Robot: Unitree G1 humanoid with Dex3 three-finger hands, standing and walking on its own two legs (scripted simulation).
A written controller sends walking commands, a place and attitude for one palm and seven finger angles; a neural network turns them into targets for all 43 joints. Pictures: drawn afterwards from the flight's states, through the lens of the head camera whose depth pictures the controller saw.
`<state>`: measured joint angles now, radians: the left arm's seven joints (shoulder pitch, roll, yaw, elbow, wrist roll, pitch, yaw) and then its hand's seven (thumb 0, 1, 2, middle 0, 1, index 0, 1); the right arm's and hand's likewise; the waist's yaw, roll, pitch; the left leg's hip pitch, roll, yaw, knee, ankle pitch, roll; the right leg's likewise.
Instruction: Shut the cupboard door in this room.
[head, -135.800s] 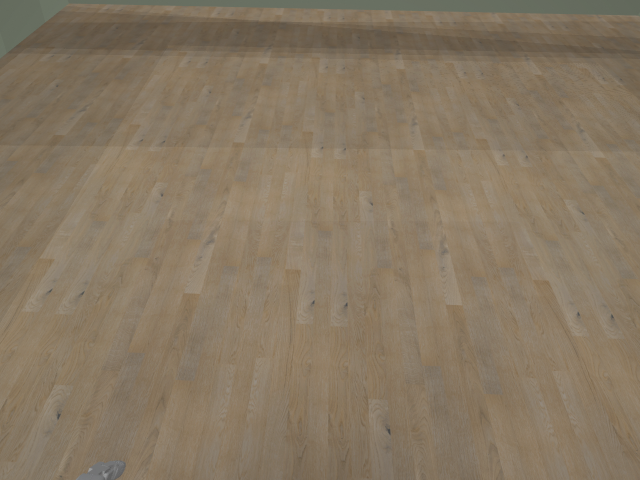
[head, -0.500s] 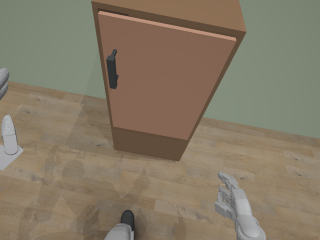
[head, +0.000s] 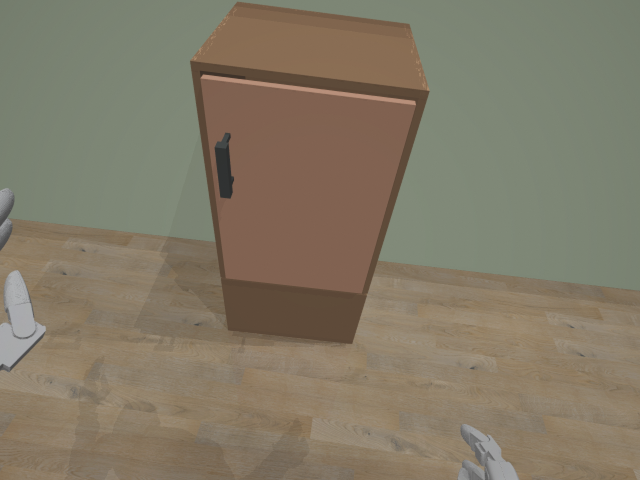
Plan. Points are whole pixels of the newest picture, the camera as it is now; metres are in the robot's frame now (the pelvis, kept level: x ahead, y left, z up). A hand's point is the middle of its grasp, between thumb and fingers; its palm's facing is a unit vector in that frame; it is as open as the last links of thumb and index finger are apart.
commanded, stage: stop stepping back and stand still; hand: left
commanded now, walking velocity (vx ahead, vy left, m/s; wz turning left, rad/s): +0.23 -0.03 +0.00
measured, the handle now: (226, 165) +0.72 +0.18 -0.02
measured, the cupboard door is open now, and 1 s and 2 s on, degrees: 0 0 0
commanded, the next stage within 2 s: let the arm hang, fingers relaxed in 0.94 s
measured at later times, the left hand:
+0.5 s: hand out of the picture +0.20 +0.29 +0.18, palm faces +0.44 -0.78 -0.45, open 7.4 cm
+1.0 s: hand out of the picture +0.23 +0.30 +0.16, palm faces +0.41 -0.79 -0.46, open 7.4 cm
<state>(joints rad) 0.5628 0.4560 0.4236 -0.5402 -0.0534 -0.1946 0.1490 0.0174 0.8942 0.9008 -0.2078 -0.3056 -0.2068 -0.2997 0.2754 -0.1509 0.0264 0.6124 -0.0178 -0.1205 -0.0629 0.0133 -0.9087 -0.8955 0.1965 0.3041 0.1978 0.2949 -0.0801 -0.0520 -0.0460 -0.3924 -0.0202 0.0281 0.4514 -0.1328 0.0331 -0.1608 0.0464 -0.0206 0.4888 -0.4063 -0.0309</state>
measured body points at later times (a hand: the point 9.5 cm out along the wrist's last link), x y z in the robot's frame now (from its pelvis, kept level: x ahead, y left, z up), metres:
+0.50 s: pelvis +0.00 +0.03 -0.01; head +0.00 +0.05 +0.44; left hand +0.17 +0.33 +0.20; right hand +0.15 -0.18 -0.09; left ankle +0.05 +0.15 -0.74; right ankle -0.01 -0.07 -0.74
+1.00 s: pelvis +0.03 +0.04 +0.00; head +0.04 +0.05 +0.45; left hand +0.21 +0.34 +0.19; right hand +0.21 -0.20 -0.07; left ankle +0.05 +0.15 -0.74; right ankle -0.01 -0.07 -0.74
